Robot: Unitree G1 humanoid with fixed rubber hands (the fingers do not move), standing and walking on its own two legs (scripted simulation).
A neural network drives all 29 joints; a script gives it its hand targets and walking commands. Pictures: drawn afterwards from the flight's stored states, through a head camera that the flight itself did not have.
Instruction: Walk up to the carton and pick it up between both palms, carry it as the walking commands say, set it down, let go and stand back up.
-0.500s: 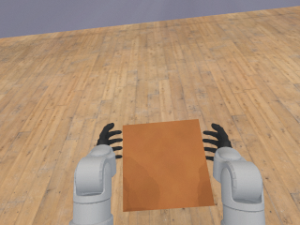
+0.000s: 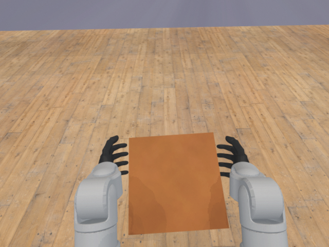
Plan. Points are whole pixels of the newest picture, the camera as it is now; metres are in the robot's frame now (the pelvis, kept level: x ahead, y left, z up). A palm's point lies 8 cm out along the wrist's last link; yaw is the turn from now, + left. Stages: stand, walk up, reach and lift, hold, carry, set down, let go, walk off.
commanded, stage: carry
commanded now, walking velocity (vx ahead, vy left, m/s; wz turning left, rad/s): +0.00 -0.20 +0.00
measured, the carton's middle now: (173, 183) +0.30 +0.01 +0.01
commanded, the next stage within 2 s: none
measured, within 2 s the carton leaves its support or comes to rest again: neither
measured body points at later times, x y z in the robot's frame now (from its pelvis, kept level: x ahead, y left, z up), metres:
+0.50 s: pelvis -0.08 -0.10 -0.01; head -0.09 -0.11 +0.44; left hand +0.20 +0.05 +0.10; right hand +0.20 -0.23 +0.09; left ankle -0.10 +0.04 -0.70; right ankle +0.00 -0.13 -0.73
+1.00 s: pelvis -0.15 -0.18 +0.00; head -0.16 -0.20 +0.45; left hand +0.13 -0.04 +0.11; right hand +0.13 -0.32 +0.10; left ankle -0.15 -0.02 -0.69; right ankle -0.11 -0.26 -0.73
